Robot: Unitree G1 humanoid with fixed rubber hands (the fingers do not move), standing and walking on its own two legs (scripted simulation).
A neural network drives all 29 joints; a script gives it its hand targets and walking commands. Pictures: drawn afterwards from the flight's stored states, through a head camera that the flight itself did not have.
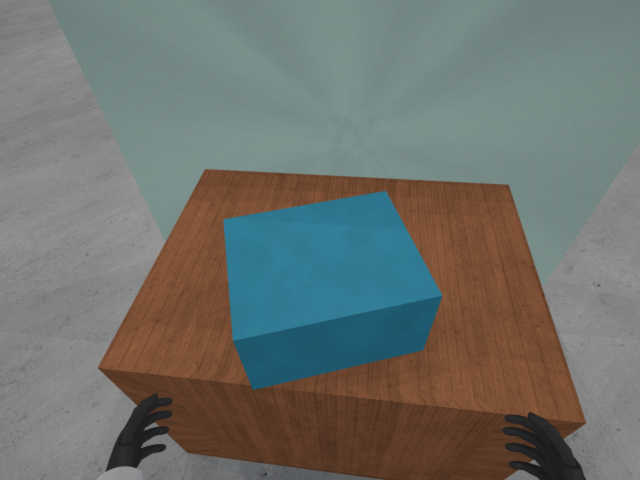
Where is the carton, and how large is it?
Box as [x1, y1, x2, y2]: [223, 191, 441, 389]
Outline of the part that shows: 385,191 223,219 233,342 253,389 423,349 441,298 441,294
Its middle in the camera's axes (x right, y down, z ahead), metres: +0.00 +0.08 +0.71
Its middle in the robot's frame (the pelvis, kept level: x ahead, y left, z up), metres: +0.48 +0.03 -0.10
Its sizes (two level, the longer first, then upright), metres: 0.317 0.256 0.176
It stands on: a pedestal, 0.58 m high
